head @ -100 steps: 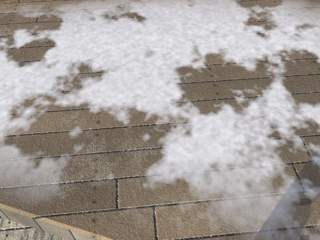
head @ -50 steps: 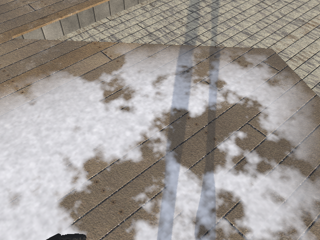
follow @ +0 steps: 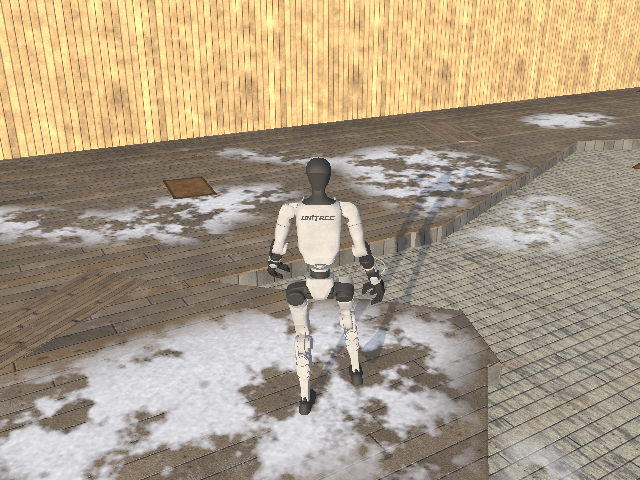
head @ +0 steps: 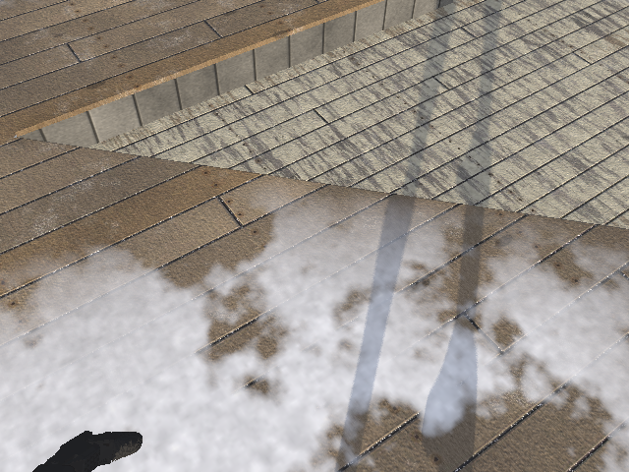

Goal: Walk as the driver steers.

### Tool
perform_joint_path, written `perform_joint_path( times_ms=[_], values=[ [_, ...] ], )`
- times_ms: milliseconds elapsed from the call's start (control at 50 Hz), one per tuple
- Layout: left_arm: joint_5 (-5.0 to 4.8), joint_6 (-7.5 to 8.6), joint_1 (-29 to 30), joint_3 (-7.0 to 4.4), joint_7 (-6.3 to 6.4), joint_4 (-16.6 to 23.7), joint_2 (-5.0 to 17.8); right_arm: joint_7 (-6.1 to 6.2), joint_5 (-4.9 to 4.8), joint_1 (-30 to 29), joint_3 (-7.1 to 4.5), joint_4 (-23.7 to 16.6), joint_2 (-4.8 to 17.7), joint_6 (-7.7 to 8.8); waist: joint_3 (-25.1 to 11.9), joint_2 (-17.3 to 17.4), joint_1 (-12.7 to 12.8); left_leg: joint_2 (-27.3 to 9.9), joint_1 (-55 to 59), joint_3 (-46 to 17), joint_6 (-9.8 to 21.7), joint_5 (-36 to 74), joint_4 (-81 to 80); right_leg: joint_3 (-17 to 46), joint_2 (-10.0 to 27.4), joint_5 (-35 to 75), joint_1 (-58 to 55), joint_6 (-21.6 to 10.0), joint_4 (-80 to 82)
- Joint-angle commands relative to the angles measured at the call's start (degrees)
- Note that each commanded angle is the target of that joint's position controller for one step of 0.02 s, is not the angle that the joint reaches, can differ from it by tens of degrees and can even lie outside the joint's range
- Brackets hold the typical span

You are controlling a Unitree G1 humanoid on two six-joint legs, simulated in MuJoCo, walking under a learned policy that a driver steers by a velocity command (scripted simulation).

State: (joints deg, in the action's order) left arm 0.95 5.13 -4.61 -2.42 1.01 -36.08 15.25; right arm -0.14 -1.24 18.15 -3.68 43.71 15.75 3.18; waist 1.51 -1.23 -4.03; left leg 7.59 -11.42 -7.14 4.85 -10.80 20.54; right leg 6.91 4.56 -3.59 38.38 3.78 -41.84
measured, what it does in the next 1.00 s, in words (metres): walks ahead, turning left: right foot, then left foot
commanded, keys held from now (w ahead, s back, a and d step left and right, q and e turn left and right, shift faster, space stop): w+q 0.94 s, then q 0.06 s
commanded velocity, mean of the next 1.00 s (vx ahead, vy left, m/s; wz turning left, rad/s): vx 0.50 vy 0.00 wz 0.58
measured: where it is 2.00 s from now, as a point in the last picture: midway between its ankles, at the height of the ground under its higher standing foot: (202, 385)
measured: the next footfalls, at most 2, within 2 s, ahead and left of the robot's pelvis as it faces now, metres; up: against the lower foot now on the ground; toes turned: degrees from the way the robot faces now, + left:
right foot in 0.16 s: +0.26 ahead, -0.15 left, +0.00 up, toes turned +11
left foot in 0.68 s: +0.46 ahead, +0.19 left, +0.00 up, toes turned +27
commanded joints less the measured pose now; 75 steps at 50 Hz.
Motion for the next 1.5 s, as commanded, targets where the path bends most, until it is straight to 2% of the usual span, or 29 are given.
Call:
perform_joint_path(
  times_ms=[20, 100, 140, 160, 180, 200, 220, 240, 300, 580, 620, 660, 680, 700, 720, 740, 780, 860, 960, 1040, 1100, 1120, 1140, 1160, 1200, 1260, 1360, 1460, 1500],
  values=[
    [-0.87, 1.11, 4.9, -0.86, -0.56, 4.1, 3.6, 0.82, -0.55, 0.6, -2.54, -3.3, 9.6, -0.03, -3.2, 5.8, -0.4, -12.0, -4.9, -10.8, 7.9, 6.9, -4.7, -3.2, -4.5, 7.1, -10.5, 0.7, 7.9],
    [-1.56, 2.32, 5.4, -2.15, -1.52, 4.5, 6.1, 1.02, -0.40, 1.6, -2.67, -3.4, 9.3, -0.86, -3.2, 7.7, 0.7, -14.1, 1.4, -18.0, 6.5, 3.6, 1.7, -1.5, -5.6, 0.5, -13.7, -1.5, 14.6],
    [-1.35, 2.86, -2.2, -3.42, -1.21, 2.7, 7.9, 0.89, -0.14, 0.1, -2.12, -4.3, 7.3, -0.80, -6.4, 8.2, 5.1, -11.5, -0.5, -17.4, 3.9, 6.4, 9.0, -2.1, -4.2, 0.2, -26.0, -4.7, 18.5],
    [-0.29, 3.03, -10.0, -4.36, -0.67, 2.1, 10.8, 0.57, 0.47, -0.4, -0.94, -5.5, 3.9, -0.38, -13.1, 3.7, 8.8, -8.6, -6.4, -12.9, 1.8, 2.4, 22.7, 5.7, 4.7, -2.6, -39.4, -8.9, 17.4],
    [0.62, 2.31, -16.0, -5.43, -0.56, 0.4, 15.5, 0.62, -0.37, 7.2, 0.27, -6.8, 0.5, 0.18, -20.1, -12.8, 6.7, -0.5, -25.1, -3.9, -2.2, -20.2, 40.2, 28.8, 18.1, -9.6, -58.1, -18.8, 19.8],
    [-0.81, 1.81, -17.3, -5.04, -0.93, -0.4, 12.0, 0.78, -1.12, 7.4, -0.39, -6.3, 5.8, 0.27, -18.4, -14.0, 7.6, -5.2, -34.5, -2.9, -3.3, -22.8, 50.0, 39.1, 21.1, -23.2, -57.9, -20.3, 22.7],
    [-0.98, 1.51, -15.2, -3.93, -0.75, 0.3, 7.9, 0.83, -0.81, 2.1, -1.46, -6.5, 9.5, -0.09, -11.1, -7.3, 9.3, -7.3, -36.7, -3.0, -3.8, -17.2, 53.5, 31.0, 17.8, -24.4, -51.8, -17.6, 23.9],
    [-0.63, 1.08, -12.6, -3.31, -0.67, 0.4, 6.7, 0.85, -0.05, -1.6, -1.63, -7.3, 9.3, -0.43, -6.6, -3.6, 8.8, -9.0, -35.8, -1.2, -4.3, -12.8, 53.5, 22.8, 15.0, -18.0, -45.4, -15.4, 24.6],
    [-0.15, 0.95, -9.4, -2.40, -0.73, -0.8, 4.5, -0.10, -0.19, -3.7, -1.70, -8.8, 6.4, -0.91, -1.1, -5.2, 5.9, -12.3, -31.1, 0.1, -4.7, -7.0, 48.4, 9.5, 9.6, -5.4, -34.1, -13.4, 28.9],
    [-2.17, -0.36, -13.8, -4.38, -0.35, -8.5, 11.6, -3.36, -0.26, -19.4, -0.38, -14.2, 3.1, -1.07, 2.5, -2.6, 8.4, -11.3, -26.8, 8.3, -2.2, 7.5, 17.2, -12.7, 11.3, 13.7, -40.7, -10.9, 29.7],
    [-2.58, -1.03, -13.6, -4.90, -0.05, -8.7, 13.4, -3.52, 0.17, -17.2, -1.36, -14.4, 5.0, -1.38, 0.0, -4.4, 6.1, -7.9, -20.3, 11.7, 0.2, 1.5, 15.9, -15.3, 11.3, 32.5, -42.6, -9.7, 22.7],
    [-2.86, -1.76, -12.9, -4.85, 0.46, -8.4, 13.8, -2.85, 0.09, -2.6, -4.07, -10.9, 9.4, -1.83, -7.8, -3.4, -2.2, -3.0, 0.4, 13.6, 4.0, 3.6, 11.2, -18.6, 8.8, 42.2, -37.5, -7.3, 3.3],
    [-1.28, -1.47, -13.9, -3.70, 0.62, -7.3, 11.1, -1.59, -0.14, 6.7, -5.79, -8.9, 13.9, -2.41, -13.1, 3.1, -5.7, -10.2, 18.7, 1.3, 7.5, 4.6, 10.7, -18.6, 6.4, 21.6, -22.1, -4.8, -14.6],
    [-0.05, 0.10, -17.6, -1.01, -0.15, -3.2, 4.0, -1.40, -0.73, 2.9, -6.15, -10.3, 19.8, -1.71, -20.0, 19.1, 1.3, -25.8, 35.8, -34.5, 20.2, -6.0, 2.1, -12.5, -6.4, -27.8, 2.6, -1.4, -36.5],
    [-1.71, 2.35, -12.4, -2.01, -1.14, -2.9, 9.4, -1.60, -0.12, 5.4, -4.60, -11.1, 14.4, -1.18, -24.2, 10.9, -3.3, -26.5, 36.4, -39.3, 19.0, -12.2, -3.4, -0.6, -4.5, -27.6, 8.4, -2.6, -40.2],
    [-3.53, 3.16, -7.7, -2.20, -1.54, -1.5, 10.5, -1.60, 0.40, 3.9, -3.68, -10.3, 11.4, -0.53, -16.0, 8.4, -3.2, -24.5, 30.1, -30.6, 16.1, -8.8, -3.3, -1.5, -2.2, -23.2, 11.0, -3.7, -38.6],
    [-0.74, 3.06, -6.5, -2.17, -0.62, -2.1, 9.5, -1.49, 0.35, -3.1, -2.47, -10.7, 8.0, 0.04, -7.4, 1.0, 1.8, -19.7, 13.2, -18.7, 12.3, 3.9, -4.2, -1.9, 1.9, -16.3, 4.4, -3.6, -27.2],
    [0.09, 0.87, -8.2, -2.03, -0.74, -2.3, 7.9, -0.48, 0.89, -5.8, -2.43, -10.6, 8.5, 0.46, -4.3, 3.1, 5.5, -16.7, -1.0, -12.2, 12.9, 15.2, -7.1, -3.2, 1.9, -12.8, -3.3, -0.7, -18.1],
    [0.01, 0.85, 3.3, -0.48, -1.29, 0.5, 4.5, 0.82, 0.07, -2.0, -3.01, -8.1, 10.3, -0.19, -1.1, 4.8, 1.6, -12.0, -6.3, -7.2, 8.7, 12.8, -5.7, -4.4, -2.5, 5.8, -8.0, 0.3, 3.6],
    [-0.45, 1.31, 6.0, -1.44, -2.03, 1.6, 6.6, 1.56, -0.34, 1.9, -3.26, -6.0, 10.3, -1.70, -3.2, 6.8, 0.9, -12.3, -1.9, -11.5, 5.5, 17.0, 1.8, -3.1, -6.3, 7.5, -12.9, -1.0, 11.5],
    [-0.21, 1.60, 0.9, -2.55, -2.01, 0.5, 8.0, 2.17, -0.26, -1.5, -3.08, -7.4, 9.0, -2.51, -5.3, 8.5, 4.7, -11.2, 1.0, -15.2, 2.4, 17.1, 10.7, -2.7, -5.9, 7.0, -19.4, -3.7, 16.9],
    [0.62, 1.77, -2.4, -3.05, -1.60, 0.3, 9.5, 2.12, -0.01, -1.9, -2.45, -8.4, 6.9, -2.36, -8.8, 6.7, 6.2, -7.9, -1.3, -13.3, 0.1, 14.7, 18.3, -1.1, -2.0, 14.7, -27.7, -5.9, 18.2],
    [1.71, 1.54, -7.6, -3.57, -1.13, 0.3, 13.1, 2.08, 1.38, 2.0, -1.23, -9.4, 3.1, -2.17, -16.8, -4.3, 5.9, -3.0, -10.6, -7.5, -3.2, -9.4, 34.8, 9.5, 11.2, 37.4, -43.6, -11.0, 13.5],
    [1.10, 0.32, -10.2, -3.74, -1.47, -1.2, 13.0, 1.74, 0.05, 12.2, -0.85, -8.6, 4.4, -2.06, -25.4, -18.6, 3.0, 0.4, -22.0, -4.3, -5.7, -32.7, 48.8, 28.9, 23.1, 34.8, -55.3, -22.0, 14.6],
    [-0.27, -1.30, -5.1, -2.13, -1.33, 1.0, 6.7, 2.03, -0.47, 5.5, -2.58, -7.2, 11.1, -3.61, -15.9, -6.3, 5.1, -5.2, -26.8, -2.7, -8.6, -23.5, 56.9, 21.9, 17.0, 11.7, -44.5, -18.6, 18.7],
    [0.61, -2.56, 1.1, -0.99, -1.30, 0.2, 5.4, 2.70, 0.37, 0.6, -2.09, -8.4, 7.8, -5.97, -6.0, -5.1, 2.6, -8.2, -19.6, 0.2, -9.1, -18.2, 47.4, 9.4, 9.3, 6.8, -25.3, -15.8, 23.7],
    [-0.26, -2.79, 1.2, -1.68, -1.38, -2.4, 6.8, 2.07, 1.37, -0.2, -0.31, -7.6, 3.6, -5.14, -9.8, -7.1, 3.0, -8.8, -7.3, 4.4, -8.3, -11.1, 26.0, 2.5, 8.1, 18.3, -24.2, -17.3, 23.1],
    [-1.40, -3.92, -0.6, -0.55, -1.64, -4.6, 5.3, 1.09, 2.24, -2.3, -0.47, -7.6, 4.7, -5.47, -6.8, -4.8, 2.0, -8.5, 5.4, 4.6, -4.1, 2.2, 5.1, 1.9, 5.4, -8.9, -17.8, -11.8, 22.1],
    [0.27, -3.38, -5.9, 0.51, -2.20, -5.2, 1.8, 1.62, 2.88, -6.8, -1.04, -8.9, 9.8, -5.54, -5.5, 10.1, 7.9, -18.5, 1.1, -6.4, 1.9, -1.4, 1.1, -6.8, -2.9, -17.4, -17.5, -4.2, 16.3]
  ],
)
